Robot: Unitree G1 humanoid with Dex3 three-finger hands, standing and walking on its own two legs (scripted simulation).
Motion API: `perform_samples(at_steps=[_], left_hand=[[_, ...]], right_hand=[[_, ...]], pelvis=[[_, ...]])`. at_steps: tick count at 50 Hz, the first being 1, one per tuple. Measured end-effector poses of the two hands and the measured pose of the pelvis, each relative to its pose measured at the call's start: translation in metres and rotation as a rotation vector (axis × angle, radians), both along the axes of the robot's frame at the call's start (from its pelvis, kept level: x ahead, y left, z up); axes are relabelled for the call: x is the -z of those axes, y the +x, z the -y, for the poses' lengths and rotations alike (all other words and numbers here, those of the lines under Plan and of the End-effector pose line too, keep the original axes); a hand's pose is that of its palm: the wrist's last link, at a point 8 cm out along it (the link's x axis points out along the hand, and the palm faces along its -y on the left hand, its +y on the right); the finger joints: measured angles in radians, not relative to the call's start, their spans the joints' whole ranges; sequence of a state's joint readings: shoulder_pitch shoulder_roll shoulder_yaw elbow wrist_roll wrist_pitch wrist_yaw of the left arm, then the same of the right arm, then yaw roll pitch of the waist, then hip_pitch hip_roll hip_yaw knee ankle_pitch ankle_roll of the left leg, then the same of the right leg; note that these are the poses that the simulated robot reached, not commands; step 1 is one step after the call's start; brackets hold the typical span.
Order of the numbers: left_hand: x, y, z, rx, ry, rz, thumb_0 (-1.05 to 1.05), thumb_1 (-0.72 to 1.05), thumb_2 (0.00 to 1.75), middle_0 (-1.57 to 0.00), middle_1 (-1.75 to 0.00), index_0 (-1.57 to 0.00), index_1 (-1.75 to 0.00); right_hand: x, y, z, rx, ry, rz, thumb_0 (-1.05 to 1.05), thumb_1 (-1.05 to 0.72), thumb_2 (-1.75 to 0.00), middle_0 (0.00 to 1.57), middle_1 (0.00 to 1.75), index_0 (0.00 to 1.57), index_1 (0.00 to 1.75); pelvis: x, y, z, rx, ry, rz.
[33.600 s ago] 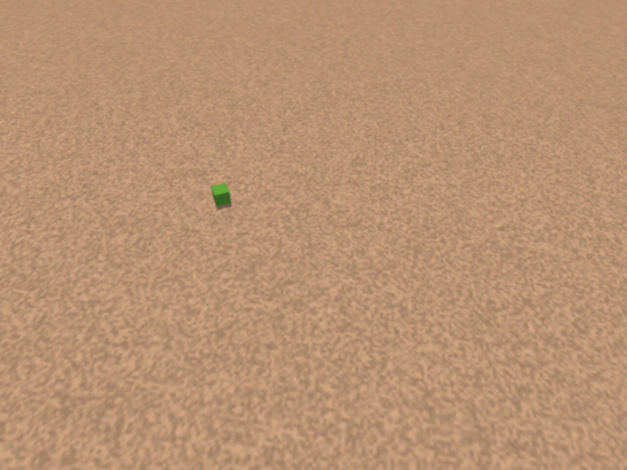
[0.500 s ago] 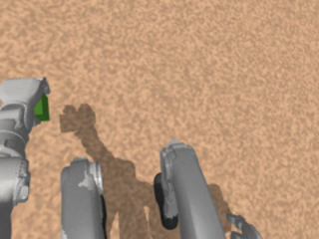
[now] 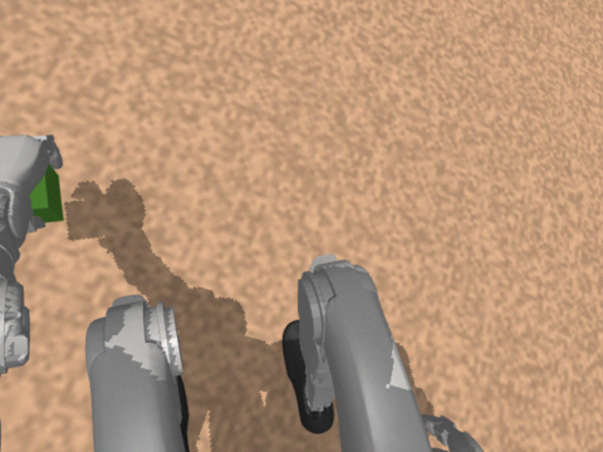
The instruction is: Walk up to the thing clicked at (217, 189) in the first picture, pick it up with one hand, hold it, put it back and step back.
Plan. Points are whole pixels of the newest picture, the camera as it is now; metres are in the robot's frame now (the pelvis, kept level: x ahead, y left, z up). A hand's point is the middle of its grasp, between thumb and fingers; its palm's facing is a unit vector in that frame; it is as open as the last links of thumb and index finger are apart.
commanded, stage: lower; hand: left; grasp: from above
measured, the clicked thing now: (23, 193) +0.49 +0.28 -0.19
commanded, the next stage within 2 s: rest in 0.42 s
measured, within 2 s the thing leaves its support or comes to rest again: neither
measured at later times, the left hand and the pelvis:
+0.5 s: hand (39, 202) +0.48 +0.27 -0.22, palm faces -0.47 -0.05 -0.88, open 10.4 cm; pelvis +0.00 +0.00 -0.02, yaw -2 degrees
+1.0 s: hand (56, 205) +0.49 +0.26 -0.26, palm faces -0.48 -0.07 -0.88, open 10.4 cm; pelvis +0.01 +0.00 -0.04, yaw -5 degrees
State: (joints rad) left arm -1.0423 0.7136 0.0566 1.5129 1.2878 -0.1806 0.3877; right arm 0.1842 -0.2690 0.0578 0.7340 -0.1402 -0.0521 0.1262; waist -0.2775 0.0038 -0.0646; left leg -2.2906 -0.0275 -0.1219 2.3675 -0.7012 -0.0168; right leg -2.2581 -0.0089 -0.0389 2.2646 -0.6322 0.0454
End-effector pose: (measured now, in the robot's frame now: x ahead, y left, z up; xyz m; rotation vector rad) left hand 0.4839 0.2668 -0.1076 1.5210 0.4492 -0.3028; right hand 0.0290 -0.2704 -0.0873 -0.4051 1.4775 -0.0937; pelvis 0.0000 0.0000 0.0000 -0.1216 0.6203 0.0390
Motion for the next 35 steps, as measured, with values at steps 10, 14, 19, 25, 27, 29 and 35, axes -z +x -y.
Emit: perform_samples(at_steps=[10, 14, 19, 25, 27, 29, 35], left_hand=[[0.013, 0.001, -0.002, -0.006, -0.003, -0.014, -0.01, -0.18, 0.85, -0.54, -0.87, -0.62, -0.76], [0.024, 0.001, -0.002, -0.006, -0.011, -0.032, -0.01, -0.18, 0.85, -0.55, -0.85, -0.62, -0.75], [0.037, 0.002, -0.001, 0.005, -0.016, -0.028, -0.01, -0.18, 0.85, -0.55, -0.84, -0.63, -0.75], [0.050, 0.004, -0.002, 0.005, -0.019, -0.011, -0.01, -0.18, 0.85, -0.55, -0.85, -0.63, -0.75], [0.054, 0.005, -0.002, 0.003, -0.016, -0.009, -0.01, -0.18, 0.85, -0.55, -0.86, -0.63, -0.75], [0.058, 0.006, -0.003, -0.001, -0.017, -0.009, -0.01, -0.18, 0.85, -0.55, -0.86, -0.63, -0.75], [0.070, 0.008, -0.002, -0.007, -0.020, -0.018, -0.01, -0.18, 0.85, -0.55, -0.84, -0.63, -0.75]], right_hand=[[0.002, 0.003, 0.001, -0.021, -0.002, -0.004, 0.00, -0.91, -0.90, 0.20, 0.30, 0.20, 0.30], [0.003, 0.002, 0.001, -0.032, -0.006, -0.013, 0.00, -0.91, -0.90, 0.20, 0.30, 0.20, 0.30], [0.005, -0.002, 0.001, -0.043, -0.012, -0.027, 0.00, -0.91, -0.90, 0.20, 0.30, 0.20, 0.30], [0.008, -0.007, -0.002, -0.049, -0.014, -0.045, 0.00, -0.91, -0.90, 0.20, 0.30, 0.20, 0.30], [0.008, -0.008, -0.003, -0.050, -0.012, -0.049, 0.00, -0.91, -0.90, 0.20, 0.30, 0.20, 0.30], [0.009, -0.009, -0.005, -0.052, -0.010, -0.053, 0.00, -0.91, -0.90, 0.20, 0.30, 0.20, 0.30], [0.010, -0.011, -0.009, -0.062, -0.002, -0.058, 0.00, -0.91, -0.89, 0.20, 0.30, 0.21, 0.30]], pelvis=[[0.005, 0.001, -0.001, 0.002, -0.008, 0.004], [0.009, 0.001, -0.001, 0.006, -0.013, 0.006], [0.016, 0.002, -0.001, 0.009, -0.018, 0.011], [0.023, 0.003, -0.001, 0.015, -0.027, 0.018], [0.025, 0.004, -0.002, 0.017, -0.030, 0.018], [0.026, 0.004, -0.002, 0.018, -0.033, 0.019], [0.030, 0.005, -0.004, 0.022, -0.043, 0.022]])
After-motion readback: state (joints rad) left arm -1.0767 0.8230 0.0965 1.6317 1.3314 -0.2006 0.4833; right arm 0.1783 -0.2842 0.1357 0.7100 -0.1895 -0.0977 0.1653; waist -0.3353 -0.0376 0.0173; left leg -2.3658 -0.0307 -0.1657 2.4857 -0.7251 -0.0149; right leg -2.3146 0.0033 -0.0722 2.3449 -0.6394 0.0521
